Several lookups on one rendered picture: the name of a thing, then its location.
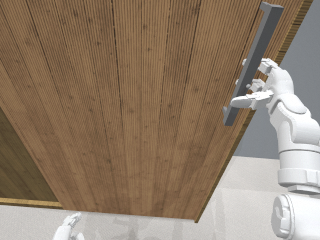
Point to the handle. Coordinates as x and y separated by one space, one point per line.
270 19

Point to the wardrobe door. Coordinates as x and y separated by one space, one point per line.
119 102
20 178

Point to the robot right hand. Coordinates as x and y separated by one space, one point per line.
278 82

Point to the right robot upper arm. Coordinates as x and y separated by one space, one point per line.
296 217

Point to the right robot forearm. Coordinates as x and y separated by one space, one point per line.
298 145

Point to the robot left hand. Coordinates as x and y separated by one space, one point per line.
64 232

